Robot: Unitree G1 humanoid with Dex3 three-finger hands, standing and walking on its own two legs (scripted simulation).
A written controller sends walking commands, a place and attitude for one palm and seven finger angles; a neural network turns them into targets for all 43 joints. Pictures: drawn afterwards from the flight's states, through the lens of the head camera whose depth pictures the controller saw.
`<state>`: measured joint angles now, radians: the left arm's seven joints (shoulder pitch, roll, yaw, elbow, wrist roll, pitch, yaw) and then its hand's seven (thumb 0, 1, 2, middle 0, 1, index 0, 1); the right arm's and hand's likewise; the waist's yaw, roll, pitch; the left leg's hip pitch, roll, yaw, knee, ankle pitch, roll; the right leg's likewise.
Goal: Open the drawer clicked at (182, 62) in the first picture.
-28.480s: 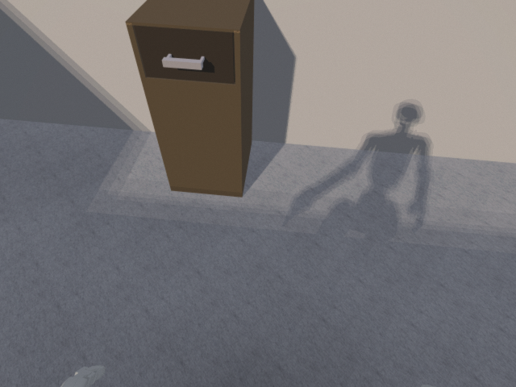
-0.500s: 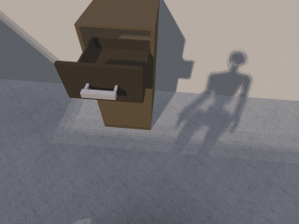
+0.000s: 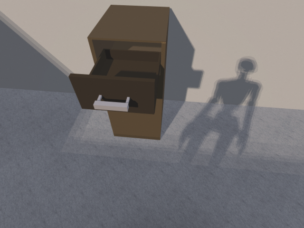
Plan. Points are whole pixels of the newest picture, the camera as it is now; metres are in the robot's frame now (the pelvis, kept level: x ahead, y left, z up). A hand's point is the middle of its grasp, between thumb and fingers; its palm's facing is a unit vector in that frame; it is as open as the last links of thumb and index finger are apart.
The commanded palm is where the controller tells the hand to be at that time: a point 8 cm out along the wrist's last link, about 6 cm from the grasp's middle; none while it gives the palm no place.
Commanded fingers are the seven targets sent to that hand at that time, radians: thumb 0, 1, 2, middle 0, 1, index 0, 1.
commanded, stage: let the arm hang, fingers relaxed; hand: left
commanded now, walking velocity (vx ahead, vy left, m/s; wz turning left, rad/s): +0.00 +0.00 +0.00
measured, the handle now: (112, 102) +0.57 +0.20 -0.04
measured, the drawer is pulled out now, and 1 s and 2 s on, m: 0.29 0.29 0.29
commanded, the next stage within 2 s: look to check the result in 0.32 s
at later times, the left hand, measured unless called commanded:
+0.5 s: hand out of the picture +0.00 +0.18 -0.17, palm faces +0.01 -0.98 -0.22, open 7.3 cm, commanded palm none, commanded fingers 0.00 0.90 0.90 -0.20 -0.30 -0.20 -0.30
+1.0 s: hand out of the picture +0.04 +0.18 -0.17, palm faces +0.00 -0.97 -0.26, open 7.3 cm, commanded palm none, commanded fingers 0.00 0.90 0.90 -0.20 -0.30 -0.20 -0.30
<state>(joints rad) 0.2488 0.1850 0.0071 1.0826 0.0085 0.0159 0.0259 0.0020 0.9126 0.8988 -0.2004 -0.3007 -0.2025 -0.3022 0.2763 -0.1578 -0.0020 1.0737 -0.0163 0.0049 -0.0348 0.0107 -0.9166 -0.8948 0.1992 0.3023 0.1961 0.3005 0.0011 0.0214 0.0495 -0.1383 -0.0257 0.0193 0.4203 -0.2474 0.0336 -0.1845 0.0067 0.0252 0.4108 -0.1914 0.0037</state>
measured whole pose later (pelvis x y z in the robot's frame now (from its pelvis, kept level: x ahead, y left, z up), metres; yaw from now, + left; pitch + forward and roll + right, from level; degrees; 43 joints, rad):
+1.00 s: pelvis +0.00 -0.02 +0.00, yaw -1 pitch -2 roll +0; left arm 0.18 0.21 0.02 1.12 0.01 0.00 0.02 0.00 0.91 0.90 -0.20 -0.30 -0.20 -0.30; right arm 0.21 -0.21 -0.02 1.10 -0.02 0.00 -0.03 0.00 -0.90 -0.89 0.20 0.30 0.20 0.30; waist -0.01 0.02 0.08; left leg -0.11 0.00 0.02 0.37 -0.22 0.01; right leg -0.17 0.03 0.03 0.38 -0.17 -0.02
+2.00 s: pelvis +0.02 -0.02 +0.01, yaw -1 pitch -1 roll +0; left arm 0.08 0.32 0.03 1.11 0.01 -0.01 0.01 0.00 0.91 0.90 -0.20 -0.30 -0.21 -0.30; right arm 0.11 -0.33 -0.03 1.10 -0.02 0.00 -0.02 0.00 -0.90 -0.89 0.20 0.30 0.20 0.30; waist -0.01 0.01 0.09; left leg -0.06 0.01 0.03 0.30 -0.22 -0.01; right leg -0.12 0.05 0.03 0.31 -0.17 -0.03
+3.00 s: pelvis +0.03 -0.03 +0.01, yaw -1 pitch -2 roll +0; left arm 0.08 0.34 0.02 1.11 0.01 -0.01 0.00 0.00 0.91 0.90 -0.20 -0.30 -0.21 -0.30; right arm 0.10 -0.33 -0.02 1.10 -0.02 0.00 -0.01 0.01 -0.90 -0.89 0.20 0.30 0.20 0.30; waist -0.01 0.00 0.08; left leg -0.03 0.01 0.03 0.28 -0.22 -0.01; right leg -0.10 0.05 0.03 0.30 -0.17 -0.03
